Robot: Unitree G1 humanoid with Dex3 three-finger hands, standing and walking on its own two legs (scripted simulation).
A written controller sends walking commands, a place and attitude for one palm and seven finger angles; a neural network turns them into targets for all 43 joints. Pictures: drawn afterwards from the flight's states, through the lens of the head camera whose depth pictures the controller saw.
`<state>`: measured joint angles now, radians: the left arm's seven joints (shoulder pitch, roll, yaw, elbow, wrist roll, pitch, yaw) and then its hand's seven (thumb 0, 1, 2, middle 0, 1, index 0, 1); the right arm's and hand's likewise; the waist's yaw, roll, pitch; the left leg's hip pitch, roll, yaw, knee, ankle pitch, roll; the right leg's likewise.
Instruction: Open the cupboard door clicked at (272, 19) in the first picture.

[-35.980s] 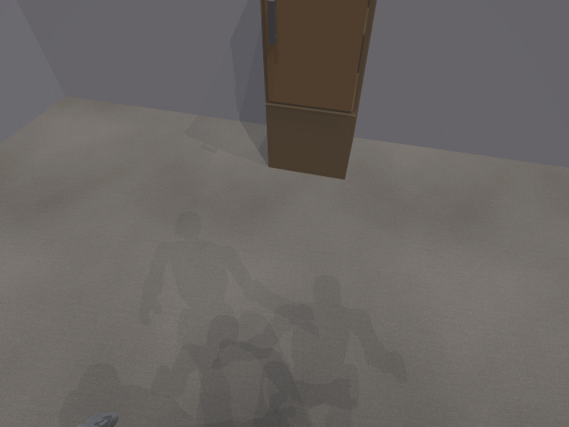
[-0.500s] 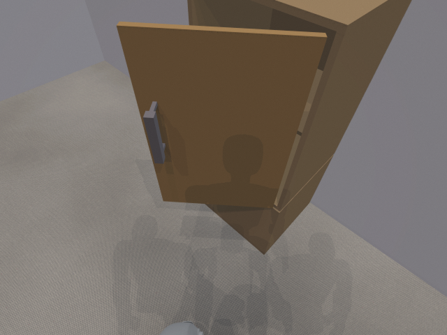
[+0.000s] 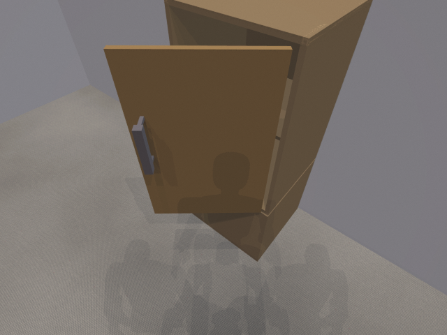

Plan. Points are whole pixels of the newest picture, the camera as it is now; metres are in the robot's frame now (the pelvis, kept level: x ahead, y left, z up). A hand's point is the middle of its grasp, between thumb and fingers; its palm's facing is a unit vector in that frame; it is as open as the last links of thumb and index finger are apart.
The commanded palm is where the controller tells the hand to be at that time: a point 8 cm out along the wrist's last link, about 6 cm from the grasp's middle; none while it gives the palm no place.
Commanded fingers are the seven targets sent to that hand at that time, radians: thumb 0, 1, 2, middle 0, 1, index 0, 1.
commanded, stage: come to a stop and stand still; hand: left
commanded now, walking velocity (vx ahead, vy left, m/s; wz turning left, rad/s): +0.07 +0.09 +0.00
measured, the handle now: (145, 146) +0.55 +0.24 +0.00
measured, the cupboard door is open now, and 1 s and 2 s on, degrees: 40 40 40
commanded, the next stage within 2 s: look again from close up in 0.76 s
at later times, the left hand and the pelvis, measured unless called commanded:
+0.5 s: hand out of the picture +0.02 +0.25 -0.18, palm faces +0.03 -0.98 -0.21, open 7.4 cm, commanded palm none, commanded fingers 0.00 0.90 0.90 -0.20 -0.30 -0.20 -0.30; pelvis +0.02 +0.07 -0.01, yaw +1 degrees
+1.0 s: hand out of the picture +0.03 +0.23 -0.18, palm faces +0.00 -0.98 -0.21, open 7.4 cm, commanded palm none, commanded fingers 0.00 0.90 0.90 -0.20 -0.30 -0.20 -0.30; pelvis +0.03 +0.05 -0.01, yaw +0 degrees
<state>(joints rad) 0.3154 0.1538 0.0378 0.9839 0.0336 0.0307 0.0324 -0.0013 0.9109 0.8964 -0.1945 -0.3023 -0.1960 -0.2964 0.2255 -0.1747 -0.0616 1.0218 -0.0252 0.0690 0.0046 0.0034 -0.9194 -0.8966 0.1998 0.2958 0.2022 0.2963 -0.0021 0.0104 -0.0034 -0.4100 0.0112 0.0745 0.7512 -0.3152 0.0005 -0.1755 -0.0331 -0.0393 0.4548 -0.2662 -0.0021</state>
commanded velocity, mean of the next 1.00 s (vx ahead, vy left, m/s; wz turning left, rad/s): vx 0.00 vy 0.00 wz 0.00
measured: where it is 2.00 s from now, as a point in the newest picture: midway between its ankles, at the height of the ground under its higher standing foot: outside the picture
